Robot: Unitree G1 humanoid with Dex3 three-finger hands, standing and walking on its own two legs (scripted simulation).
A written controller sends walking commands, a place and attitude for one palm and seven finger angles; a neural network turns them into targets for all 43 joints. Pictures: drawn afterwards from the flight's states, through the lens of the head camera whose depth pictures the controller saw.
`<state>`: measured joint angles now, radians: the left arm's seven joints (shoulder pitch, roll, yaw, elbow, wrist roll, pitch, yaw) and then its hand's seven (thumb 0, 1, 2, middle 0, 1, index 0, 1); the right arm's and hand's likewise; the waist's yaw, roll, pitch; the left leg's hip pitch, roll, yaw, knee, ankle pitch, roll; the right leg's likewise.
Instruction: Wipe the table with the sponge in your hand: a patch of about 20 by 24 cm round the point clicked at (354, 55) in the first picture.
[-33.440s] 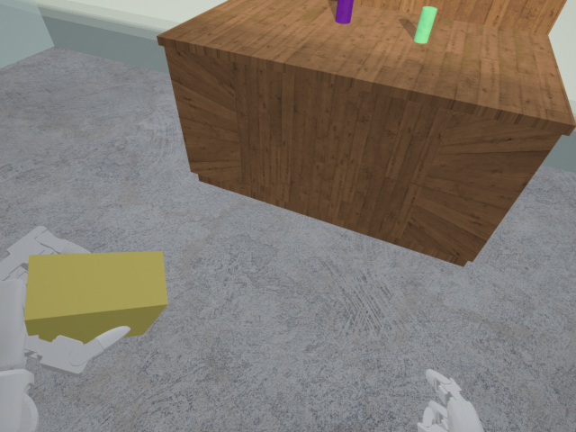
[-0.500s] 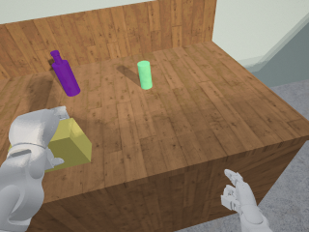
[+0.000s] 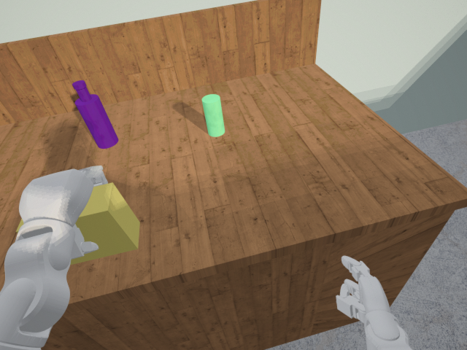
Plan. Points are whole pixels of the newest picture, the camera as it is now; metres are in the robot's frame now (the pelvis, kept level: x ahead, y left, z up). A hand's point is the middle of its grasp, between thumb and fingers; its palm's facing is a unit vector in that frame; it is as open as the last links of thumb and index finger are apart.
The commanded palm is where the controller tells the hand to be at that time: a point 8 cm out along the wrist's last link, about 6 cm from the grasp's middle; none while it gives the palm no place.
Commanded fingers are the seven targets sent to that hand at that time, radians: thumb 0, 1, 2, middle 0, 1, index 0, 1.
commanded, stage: move the sponge above the wiping area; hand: left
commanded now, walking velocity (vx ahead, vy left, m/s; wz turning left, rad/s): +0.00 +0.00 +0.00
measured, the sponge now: (91, 232) +0.23 +0.30 +0.11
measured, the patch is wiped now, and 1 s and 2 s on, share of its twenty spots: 0.00 0.00 0.00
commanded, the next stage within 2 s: none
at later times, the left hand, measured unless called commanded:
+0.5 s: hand (90, 214) +0.25 +0.30 +0.14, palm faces +0.06 -0.05 -1.00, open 10.0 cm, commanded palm +0.22 +0.29 +0.21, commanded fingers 0.00 0.10 1.30 -1.20 -1.60 -1.20 -1.60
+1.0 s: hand (103, 210) +0.27 +0.29 +0.12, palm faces +0.05 -0.06 -1.00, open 10.0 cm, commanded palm +0.24 +0.28 +0.19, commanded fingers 0.00 0.10 1.30 -1.20 -1.60 -1.20 -1.60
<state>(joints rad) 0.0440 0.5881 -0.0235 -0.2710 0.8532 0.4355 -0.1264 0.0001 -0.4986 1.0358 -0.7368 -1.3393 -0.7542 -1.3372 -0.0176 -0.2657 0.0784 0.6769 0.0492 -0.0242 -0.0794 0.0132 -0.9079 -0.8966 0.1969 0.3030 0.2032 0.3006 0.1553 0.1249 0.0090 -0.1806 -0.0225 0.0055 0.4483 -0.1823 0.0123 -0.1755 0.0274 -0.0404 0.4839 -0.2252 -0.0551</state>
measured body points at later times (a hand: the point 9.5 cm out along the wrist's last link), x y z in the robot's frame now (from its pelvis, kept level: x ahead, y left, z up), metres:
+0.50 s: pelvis +0.01 +0.00 +0.00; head -0.01 -0.05 +0.45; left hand +0.24 +0.29 +0.19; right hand +0.27 -0.19 -0.08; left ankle +0.04 +0.11 -0.74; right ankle +0.03 -0.08 -0.74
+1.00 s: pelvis +0.01 +0.01 +0.00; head +0.00 -0.04 +0.45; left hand +0.26 +0.29 +0.18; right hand +0.28 -0.17 -0.07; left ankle +0.04 +0.11 -0.74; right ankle +0.03 -0.08 -0.74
